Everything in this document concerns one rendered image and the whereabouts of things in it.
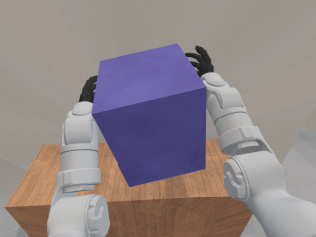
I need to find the robot left upper arm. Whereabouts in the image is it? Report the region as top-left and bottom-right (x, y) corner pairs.
(48, 194), (110, 237)

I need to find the robot left forearm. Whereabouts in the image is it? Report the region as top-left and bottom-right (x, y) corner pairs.
(47, 101), (101, 235)

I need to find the robot right hand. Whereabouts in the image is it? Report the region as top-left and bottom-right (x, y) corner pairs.
(185, 45), (214, 78)

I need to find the robot left hand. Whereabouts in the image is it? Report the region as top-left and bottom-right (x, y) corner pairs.
(79, 75), (98, 103)

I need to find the pedestal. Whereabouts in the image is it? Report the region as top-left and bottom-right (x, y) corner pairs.
(4, 138), (253, 237)

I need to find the robot right upper arm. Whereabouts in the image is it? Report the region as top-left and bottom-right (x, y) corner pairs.
(223, 150), (316, 237)

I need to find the robot right forearm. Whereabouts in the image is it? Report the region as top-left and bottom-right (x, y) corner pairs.
(201, 72), (287, 186)

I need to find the carton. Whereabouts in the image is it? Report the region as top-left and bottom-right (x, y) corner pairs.
(91, 43), (207, 187)

